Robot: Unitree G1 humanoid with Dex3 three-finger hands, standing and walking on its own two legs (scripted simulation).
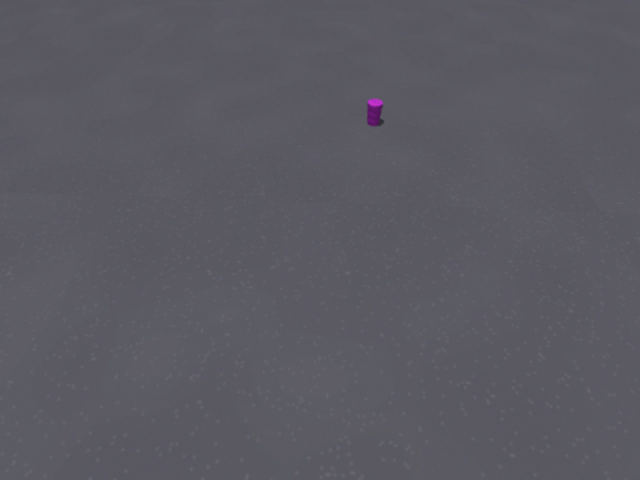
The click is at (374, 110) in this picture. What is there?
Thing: tapered cup
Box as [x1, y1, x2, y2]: [367, 99, 382, 125]
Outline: 370,99 368,100 367,104 367,122 370,125 376,125 379,120 382,102 378,99
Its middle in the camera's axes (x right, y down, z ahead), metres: +0.32 -0.75 +2.27
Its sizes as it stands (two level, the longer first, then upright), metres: 0.088 0.088 0.135
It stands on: the floor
